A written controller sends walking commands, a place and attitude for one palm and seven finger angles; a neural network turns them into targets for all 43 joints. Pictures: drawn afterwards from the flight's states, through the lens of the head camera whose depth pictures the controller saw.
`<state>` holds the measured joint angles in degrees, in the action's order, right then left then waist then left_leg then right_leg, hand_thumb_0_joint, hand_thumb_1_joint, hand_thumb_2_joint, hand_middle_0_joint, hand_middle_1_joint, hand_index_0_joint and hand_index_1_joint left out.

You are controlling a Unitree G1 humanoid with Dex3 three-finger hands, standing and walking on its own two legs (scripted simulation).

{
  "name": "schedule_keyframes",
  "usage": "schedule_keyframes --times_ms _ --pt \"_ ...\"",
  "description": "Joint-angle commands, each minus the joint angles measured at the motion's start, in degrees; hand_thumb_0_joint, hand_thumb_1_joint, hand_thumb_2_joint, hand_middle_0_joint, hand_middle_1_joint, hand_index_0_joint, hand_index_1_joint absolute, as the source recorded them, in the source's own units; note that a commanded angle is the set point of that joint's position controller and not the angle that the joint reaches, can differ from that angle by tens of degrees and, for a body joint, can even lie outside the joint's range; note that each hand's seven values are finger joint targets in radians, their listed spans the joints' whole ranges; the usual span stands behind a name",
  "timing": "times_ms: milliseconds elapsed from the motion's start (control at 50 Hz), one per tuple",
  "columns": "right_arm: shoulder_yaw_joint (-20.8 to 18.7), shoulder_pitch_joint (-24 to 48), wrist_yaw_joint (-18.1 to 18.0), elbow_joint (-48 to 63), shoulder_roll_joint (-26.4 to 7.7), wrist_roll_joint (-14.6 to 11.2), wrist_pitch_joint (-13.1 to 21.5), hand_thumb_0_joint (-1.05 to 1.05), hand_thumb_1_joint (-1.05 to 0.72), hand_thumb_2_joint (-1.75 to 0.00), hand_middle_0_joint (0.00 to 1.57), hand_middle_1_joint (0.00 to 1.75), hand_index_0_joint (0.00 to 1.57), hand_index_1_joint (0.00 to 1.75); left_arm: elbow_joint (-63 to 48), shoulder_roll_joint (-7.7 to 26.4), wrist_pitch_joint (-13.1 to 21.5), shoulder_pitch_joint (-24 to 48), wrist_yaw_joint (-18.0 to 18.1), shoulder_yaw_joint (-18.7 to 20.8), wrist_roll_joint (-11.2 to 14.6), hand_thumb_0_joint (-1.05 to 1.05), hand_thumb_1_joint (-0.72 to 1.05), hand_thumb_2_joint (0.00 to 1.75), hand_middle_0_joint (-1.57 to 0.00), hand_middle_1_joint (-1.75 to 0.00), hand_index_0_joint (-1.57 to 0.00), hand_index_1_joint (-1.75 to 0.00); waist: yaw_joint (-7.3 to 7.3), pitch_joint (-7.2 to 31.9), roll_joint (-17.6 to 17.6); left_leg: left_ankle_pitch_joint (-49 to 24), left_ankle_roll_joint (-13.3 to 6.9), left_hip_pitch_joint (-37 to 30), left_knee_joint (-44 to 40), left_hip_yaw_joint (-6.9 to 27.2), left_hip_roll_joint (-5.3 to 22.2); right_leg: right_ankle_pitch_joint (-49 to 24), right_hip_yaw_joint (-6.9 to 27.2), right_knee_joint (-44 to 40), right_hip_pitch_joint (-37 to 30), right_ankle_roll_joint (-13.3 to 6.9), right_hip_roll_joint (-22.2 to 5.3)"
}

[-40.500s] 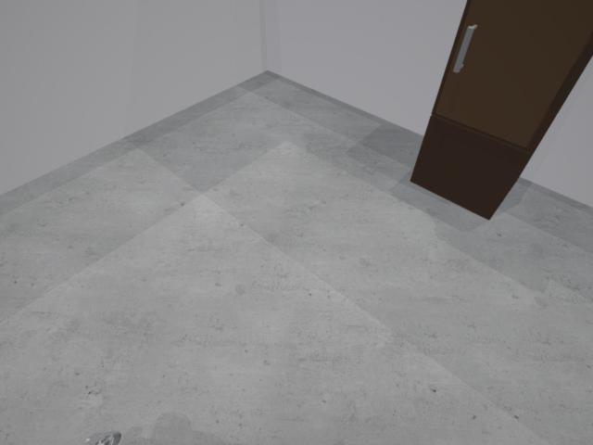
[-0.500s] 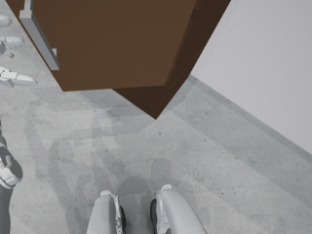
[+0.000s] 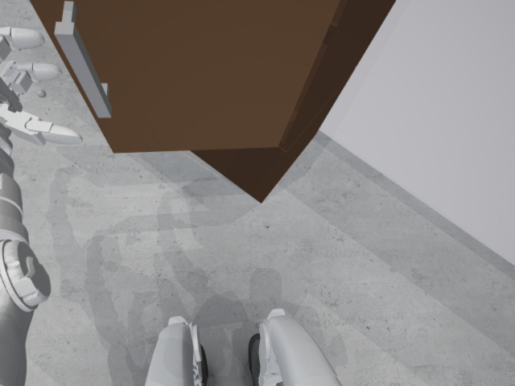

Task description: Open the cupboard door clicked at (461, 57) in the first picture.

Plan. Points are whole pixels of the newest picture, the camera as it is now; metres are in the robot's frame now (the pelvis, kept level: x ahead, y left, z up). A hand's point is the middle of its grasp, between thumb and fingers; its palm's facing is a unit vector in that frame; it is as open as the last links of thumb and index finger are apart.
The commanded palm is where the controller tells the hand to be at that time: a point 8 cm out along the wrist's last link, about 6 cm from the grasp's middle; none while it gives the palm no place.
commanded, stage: move the hooked fingers beside the handle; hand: left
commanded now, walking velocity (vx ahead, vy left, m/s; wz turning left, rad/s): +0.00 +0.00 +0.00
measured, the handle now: (89, 66) +0.56 +0.20 +0.06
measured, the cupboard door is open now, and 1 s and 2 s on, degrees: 44 43 42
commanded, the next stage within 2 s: slide the fingers in behind the handle in 0.04 s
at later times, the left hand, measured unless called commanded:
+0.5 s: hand (52, 93) +0.52 +0.24 +0.06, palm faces +0.07 -1.00 -0.01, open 14.2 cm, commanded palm +0.50 +0.26 +0.05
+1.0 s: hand (63, 98) +0.51 +0.23 +0.05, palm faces +0.10 -0.99 +0.01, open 14.9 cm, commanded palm +0.50 +0.23 +0.05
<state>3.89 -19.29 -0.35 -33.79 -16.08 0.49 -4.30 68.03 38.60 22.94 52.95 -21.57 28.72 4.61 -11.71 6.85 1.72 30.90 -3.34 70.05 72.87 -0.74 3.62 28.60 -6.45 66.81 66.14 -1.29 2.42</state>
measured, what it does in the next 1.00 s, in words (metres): stands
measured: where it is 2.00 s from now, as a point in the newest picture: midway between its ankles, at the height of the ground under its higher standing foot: outside the picture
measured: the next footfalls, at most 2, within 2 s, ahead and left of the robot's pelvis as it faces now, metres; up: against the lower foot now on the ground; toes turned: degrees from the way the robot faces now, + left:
none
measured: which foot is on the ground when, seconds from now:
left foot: down 0.00-1.00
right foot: down 0.00-1.00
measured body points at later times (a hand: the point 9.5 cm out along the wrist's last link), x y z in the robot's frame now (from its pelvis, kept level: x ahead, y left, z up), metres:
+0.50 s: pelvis +0.00 +0.00 +0.00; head +0.17 +0.04 +0.42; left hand +0.51 +0.30 +0.06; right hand +0.00 -0.27 -0.10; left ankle +0.02 +0.08 -0.63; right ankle +0.02 -0.12 -0.63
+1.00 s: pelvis +0.01 +0.00 +0.01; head +0.16 +0.04 +0.43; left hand +0.50 +0.28 +0.06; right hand +0.03 -0.27 -0.10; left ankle +0.02 +0.08 -0.63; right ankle +0.02 -0.12 -0.63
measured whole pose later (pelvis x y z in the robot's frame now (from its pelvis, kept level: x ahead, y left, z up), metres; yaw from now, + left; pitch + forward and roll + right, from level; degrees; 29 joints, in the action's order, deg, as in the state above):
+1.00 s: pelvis +0.01 +0.00 +0.01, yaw +2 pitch +27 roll -6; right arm 2.1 -20.4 1.2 -38.1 -14.7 1.5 -4.4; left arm 66.8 29.7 25.4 52.1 -12.8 19.9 7.8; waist -9.0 7.8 1.7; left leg 30.4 -2.7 67.9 70.9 0.9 2.3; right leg 29.1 -7.9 65.1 63.2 -1.8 1.5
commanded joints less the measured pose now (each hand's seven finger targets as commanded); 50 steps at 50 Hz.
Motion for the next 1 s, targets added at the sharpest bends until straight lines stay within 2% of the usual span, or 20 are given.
schedule_keyframes --times_ms 0,60,100,120,140,200,240,300,340,440,480,520,560,600,660,680,740,780,820,980 --pt "-4.0 -11.7 -1.0 1.2 -11.8 0.0 -0.2 0.0 -0.9 -0.9 0.2 0.3 0.2 0.3 -12.8 16.8 3.6 21.7 -0.7 0.9 1.7 0.0 -0.5 0.3 -0.3 -1.2 -0.3 -1.2 0.92 32.1 13.0 -30.6 2.1 -31.5 -7.6 7.2 -0.3 -17.8 3.6 -6.1 -8.2 -0.2 1.0" --pt "-4.2 -11.8 -1.1 0.6 -11.9 -0.1 -0.2 0.0 -0.9 -0.9 0.2 0.3 0.2 0.3 -11.9 15.8 3.0 22.6 -0.9 0.5 2.2 0.0 -0.5 0.3 -0.3 -1.2 -0.3 -1.2 0.05 30.5 10.6 -27.7 1.7 -29.9 -7.6 7.3 -0.4 -16.1 3.6 -6.8 -7.7 0.0 1.1" --pt "-4.0 -11.9 -1.2 -0.1 -11.9 -0.1 0.0 0.0 -0.9 -0.9 0.2 0.3 0.2 0.3 -10.9 14.2 3.0 24.9 -1.0 -1.3 2.2 0.0 -0.5 0.3 -0.3 -1.2 -0.3 -1.2 -0.86 29.2 12.1 -26.5 2.0 -30.8 -7.7 7.9 -0.2 -14.2 3.3 -6.7 -4.6 -0.2 1.1" --pt "-4.0 -12.2 -1.4 -0.3 -12.1 0.0 0.2 0.0 -0.9 -0.9 0.2 0.3 0.2 0.3 -10.7 15.9 2.9 25.3 -0.8 0.1 2.3 0.0 -0.5 0.3 -0.3 -1.2 -0.3 -1.2 -0.88 29.1 10.7 -25.9 1.7 -29.4 -7.4 7.8 -0.3 -14.3 3.4 -6.8 -5.5 -0.1 1.1" --pt "-4.0 -12.2 -1.5 -0.2 -12.2 0.0 0.2 0.0 -0.9 -0.9 0.2 0.3 0.2 0.3 -11.3 17.0 3.0 25.2 -0.6 0.6 2.1 0.0 -0.5 0.3 -0.3 -1.2 -0.3 -1.2 -0.52 30.1 10.9 -25.5 1.6 -29.0 -7.3 7.4 -0.4 -14.4 3.7 -6.7 -6.5 -0.1 1.1" --pt "-4.1 -12.6 -1.1 -0.6 -11.7 0.3 0.5 0.0 -0.9 -0.9 0.2 0.3 0.2 0.3 -13.2 13.6 3.6 26.0 -0.6 -1.8 2.1 0.0 -0.5 0.3 -0.3 -1.2 -0.3 -1.2 -0.41 32.7 14.5 -29.2 2.2 -33.2 -7.4 8.1 -0.3 -15.5 3.2 -6.2 -4.9 -0.4 1.0" --pt "-4.2 -12.9 -1.0 -0.7 -11.7 0.3 0.3 0.0 -0.9 -0.9 0.2 0.3 0.2 0.3 -11.5 13.3 3.1 24.1 -0.2 -1.3 2.1 0.0 -0.5 0.3 -0.3 -1.2 -0.3 -1.2 -0.33 31.4 12.3 -29.1 2.1 -32.2 -7.5 8.2 -0.3 -15.6 3.1 -6.5 -5.4 -0.3 1.1" --pt "-4.4 -13.1 -0.8 -0.3 -11.7 0.4 0.1 0.0 -0.9 -0.9 0.2 0.3 0.2 0.3 -13.4 14.5 3.0 23.2 0.8 0.2 2.0 0.0 -0.5 0.3 -0.3 -1.2 -0.3 -1.2 0.88 33.1 13.9 -30.6 2.3 -33.2 -7.7 7.9 -0.3 -16.6 3.2 -6.3 -6.3 -0.4 1.0" --pt "-4.4 -12.7 -0.4 -0.2 -11.1 0.3 0.0 0.0 -0.9 -0.9 0.2 0.3 0.2 0.3 -13.5 10.5 2.9 22.8 1.4 -2.9 1.5 0.0 -0.5 0.3 -0.3 -1.2 -0.3 -1.2 0.14 31.2 13.0 -29.3 2.2 -32.9 -8.1 7.6 -0.4 -16.0 3.2 -7.0 -6.0 -0.3 1.1" --pt "-4.8 -12.9 -0.3 -0.9 -11.1 0.5 0.1 0.0 -0.9 -0.9 0.2 0.3 0.2 0.3 -14.5 8.9 3.8 24.0 2.6 -3.9 1.3 0.0 -0.5 0.3 -0.3 -1.2 -0.3 -1.2 -0.25 31.3 12.6 -27.7 2.0 -33.1 -8.5 7.6 -0.5 -15.5 3.4 -7.5 -6.4 -0.4 1.2" --pt "-4.6 -13.0 -0.3 -1.1 -11.0 0.4 0.1 0.0 -0.9 -0.9 0.2 0.3 0.2 0.3 -12.6 7.3 3.9 23.8 2.6 -4.8 1.7 0.0 -0.5 0.3 -0.3 -1.2 -0.3 -1.2 -1.0 29.1 10.2 -26.2 1.7 -31.4 -8.6 7.4 -0.7 -15.2 3.4 -7.8 -6.8 -0.4 1.2" --pt "-4.7 -12.9 -0.5 -1.4 -11.1 0.5 0.1 0.0 -0.9 -0.9 0.2 0.3 0.2 0.3 -13.1 8.2 4.3 24.9 2.8 -4.4 1.5 0.0 -0.5 0.3 -0.3 -1.2 -0.3 -1.2 -0.67 29.6 11.3 -26.3 1.9 -31.9 -8.8 7.5 -0.7 -15.0 3.4 -7.8 -6.6 -0.4 1.1" --pt "-4.9 -12.6 -0.1 -1.5 -10.7 0.6 0.3 0.0 -0.9 -0.9 0.2 0.3 0.2 0.3 -13.8 4.7 4.7 24.3 2.7 -6.8 1.5 0.0 -0.5 0.3 -0.3 -1.2 -0.3 -1.2 -0.82 30.3 12.8 -27.3 2.1 -34.0 -8.8 7.6 -0.7 -15.1 3.2 -8.0 -5.6 -0.6 1.1" --pt "-5.0 -12.7 -0.2 -1.8 -10.8 0.7 0.2 0.0 -0.9 -0.9 0.2 0.3 0.2 0.3 -14.3 5.0 5.4 25.2 3.1 -6.6 1.6 0.0 -0.5 0.3 -0.3 -1.2 -0.3 -1.2 -0.89 30.6 13.1 -28.8 2.3 -35.2 -8.6 8.0 -0.5 -15.6 3.1 -7.6 -4.9 -0.6 1.1" --pt "-5.1 -12.6 -0.1 -2.1 -10.8 0.8 0.3 0.0 -0.9 -0.9 0.2 0.3 0.2 0.3 -12.9 2.9 5.3 26.5 3.8 -8.4 1.2 0.0 -0.5 0.3 -0.3 -1.2 -0.3 -1.2 -1.99 28.4 11.2 -25.9 2.0 -33.5 -8.8 8.1 -0.6 -14.2 3.1 -8.0 -4.2 -0.5 1.1" --pt "-5.1 -12.8 -0.1 -2.2 -10.6 0.9 0.4 0.0 -0.9 -0.9 0.2 0.3 0.2 0.3 -13.8 1.2 5.7 27.6 4.0 -9.9 1.2 0.0 -0.5 0.3 -0.3 -1.2 -0.3 -1.2 -2.27 28.9 12.6 -27.4 2.2 -35.4 -8.8 8.6 -0.5 -14.4 2.8 -7.6 -2.8 -0.7 1.1" --pt "-5.4 -12.7 0.1 -2.5 -10.8 1.2 0.3 0.0 -0.9 -0.9 0.2 0.3 0.2 0.3 -14.3 1.6 6.0 27.6 4.7 -9.5 0.8 0.0 -0.5 0.3 -0.3 -1.2 -0.3 -1.2 -1.68 30.5 13.3 -28.0 2.7 -36.9 -8.9 8.9 -0.5 -14.3 2.7 -7.6 -2.7 -0.8 0.9" --pt "-5.5 -12.8 0.3 -2.6 -10.3 1.2 0.5 0.0 -0.9 -0.9 0.2 0.3 0.2 0.3 -15.5 -1.7 6.4 27.5 4.6 -11.6 1.3 0.0 -0.5 0.3 -0.3 -1.2 -0.3 -1.2 -2.07 31.8 13.5 -30.3 2.7 -38.6 -8.7 8.9 -0.6 -15.6 2.6 -7.6 -3.1 -0.8 1.0" --pt "-5.7 -12.8 0.4 -2.7 -10.4 1.2 0.1 0.0 -0.9 -0.9 0.2 0.3 0.2 0.3 -15.9 -1.3 6.6 26.1 4.6 -11.1 1.3 0.0 -0.5 0.3 -0.3 -1.2 -0.3 -1.2 -1.23 32.8 13.4 -32.7 2.9 -39.4 -8.7 8.9 -0.5 -16.7 2.6 -7.7 -4.1 -0.8 1.0" --pt "-5.7 -12.2 0.7 -3.4 -9.8 1.4 0.2 0.0 -0.9 -0.9 0.2 0.3 0.2 0.3 -14.6 -7.0 7.3 28.9 6.1 -15.7 1.2 0.0 -0.5 0.3 -0.3 -1.2 -0.3 -1.2 -3.12 28.3 12.6 -28.7 2.7 -38.3 -9.5 9.1 -0.8 -14.8 2.2 -8.3 -2.2 -0.9 1.0"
